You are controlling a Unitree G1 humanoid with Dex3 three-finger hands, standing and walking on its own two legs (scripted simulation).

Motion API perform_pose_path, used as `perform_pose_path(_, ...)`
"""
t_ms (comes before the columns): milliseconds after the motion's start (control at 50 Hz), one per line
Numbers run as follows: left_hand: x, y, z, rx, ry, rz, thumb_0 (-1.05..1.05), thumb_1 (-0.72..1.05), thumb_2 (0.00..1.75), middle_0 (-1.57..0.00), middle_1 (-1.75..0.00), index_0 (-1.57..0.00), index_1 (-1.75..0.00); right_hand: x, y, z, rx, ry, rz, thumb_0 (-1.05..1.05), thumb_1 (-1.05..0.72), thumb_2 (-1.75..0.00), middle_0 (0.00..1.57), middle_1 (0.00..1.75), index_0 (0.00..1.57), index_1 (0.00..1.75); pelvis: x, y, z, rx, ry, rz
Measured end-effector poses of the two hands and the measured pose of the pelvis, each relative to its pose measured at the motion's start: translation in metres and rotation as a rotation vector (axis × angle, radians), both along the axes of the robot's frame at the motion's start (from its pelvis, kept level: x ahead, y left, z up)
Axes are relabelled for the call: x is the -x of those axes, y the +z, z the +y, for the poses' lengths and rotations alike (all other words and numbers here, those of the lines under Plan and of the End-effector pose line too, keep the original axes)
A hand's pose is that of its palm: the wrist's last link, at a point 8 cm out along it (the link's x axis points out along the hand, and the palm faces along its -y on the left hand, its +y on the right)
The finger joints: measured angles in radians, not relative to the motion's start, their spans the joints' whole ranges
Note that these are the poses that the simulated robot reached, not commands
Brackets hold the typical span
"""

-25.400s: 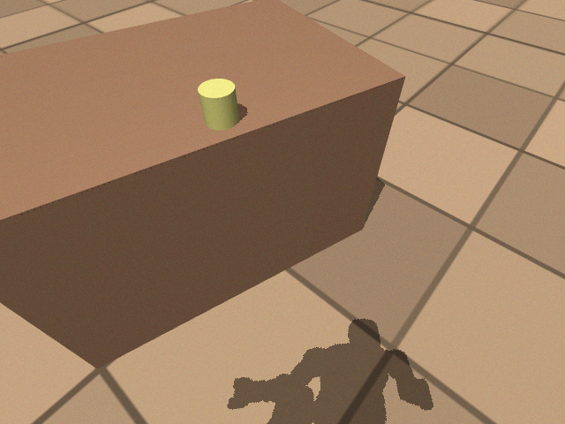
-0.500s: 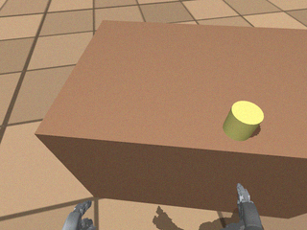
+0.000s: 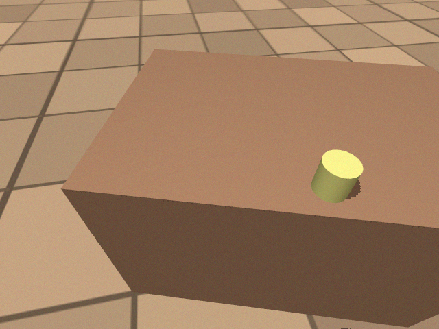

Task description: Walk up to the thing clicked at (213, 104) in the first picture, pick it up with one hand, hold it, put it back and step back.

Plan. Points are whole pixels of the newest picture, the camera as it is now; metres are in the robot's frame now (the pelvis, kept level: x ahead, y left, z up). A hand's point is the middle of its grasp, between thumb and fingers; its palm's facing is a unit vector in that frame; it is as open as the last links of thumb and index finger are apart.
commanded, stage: home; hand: right
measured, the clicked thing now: (335, 176) +0.44 -0.24 +0.02
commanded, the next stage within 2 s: stand in 1.28 s
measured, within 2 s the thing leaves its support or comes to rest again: neither
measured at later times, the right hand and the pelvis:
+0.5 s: hand out of the picture +0.05 -0.27 -0.15, palm faces -0.07 +0.93 -0.35, open 17.6 cm; pelvis -0.01 -0.01 +0.00, yaw +0 degrees
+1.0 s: hand out of the picture +0.06 -0.26 -0.15, palm faces -0.04 +0.93 -0.35, open 17.5 cm; pelvis +0.00 -0.01 +0.00, yaw -1 degrees
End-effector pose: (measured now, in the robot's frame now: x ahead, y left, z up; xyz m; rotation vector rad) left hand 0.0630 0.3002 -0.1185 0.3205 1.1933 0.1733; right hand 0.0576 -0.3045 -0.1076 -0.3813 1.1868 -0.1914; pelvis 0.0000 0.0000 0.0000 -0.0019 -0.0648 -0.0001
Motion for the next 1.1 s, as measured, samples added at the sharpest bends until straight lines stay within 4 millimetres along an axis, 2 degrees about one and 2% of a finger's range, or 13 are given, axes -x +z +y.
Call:
perform_pose_path(160, 0.027, -0.002, -0.007, 0.009, 0.021, 0.060, 0.01, 0.90, 0.90, -0.20, -0.29, -0.20, -0.30, 0.016, -0.008, 0.002, -0.029, 0.001, 0.045, 0.00, 0.57, -0.03, 0.06, 0.04, 0.05, 0.05, 0.009, 0.002, -0.004, -0.004, 0.002, 0.004)
perform_pose_path(320, 0.041, 0.000, -0.009, -0.006, 0.042, 0.102, 0.01, 0.90, 0.90, -0.20, -0.29, -0.21, -0.30, 0.016, -0.011, -0.002, -0.039, -0.002, 0.061, 0.00, 0.57, -0.03, 0.06, 0.04, 0.05, 0.05, 0.010, 0.002, -0.010, -0.001, 0.003, 0.009)
perform_pose_path(440, 0.035, 0.001, -0.010, -0.011, 0.045, 0.095, 0.01, 0.90, 0.90, -0.20, -0.29, -0.21, -0.30, 0.011, -0.011, -0.006, -0.035, -0.007, 0.060, 0.00, 0.57, -0.03, 0.06, 0.04, 0.05, 0.05, 0.008, 0.003, -0.012, -0.001, 0.001, 0.012)
perform_pose_path(800, -0.007, 0.003, -0.016, 0.001, 0.016, 0.019, 0.01, 0.90, 0.90, -0.20, -0.29, -0.21, -0.30, -0.007, -0.005, -0.007, -0.027, -0.023, 0.015, 0.00, 0.56, -0.03, 0.06, 0.04, 0.05, 0.05, 0.001, 0.004, -0.012, -0.001, -0.008, 0.008)
perform_pose_path(920, -0.008, 0.004, -0.014, 0.000, 0.015, 0.020, 0.01, 0.90, 0.90, -0.20, -0.29, -0.21, -0.30, -0.004, -0.006, -0.005, -0.032, -0.027, 0.022, 0.00, 0.55, -0.04, 0.06, 0.04, 0.05, 0.05, 0.001, 0.004, -0.011, -0.002, -0.010, 0.009)
perform_pose_path(1100, 0.000, 0.004, -0.010, -0.009, 0.020, 0.054, 0.01, 0.90, 0.90, -0.20, -0.29, -0.21, -0.30, 0.004, -0.009, -0.003, -0.037, -0.038, 0.050, 0.00, 0.56, -0.03, 0.06, 0.04, 0.05, 0.05, 0.001, 0.004, -0.010, -0.004, -0.013, 0.014)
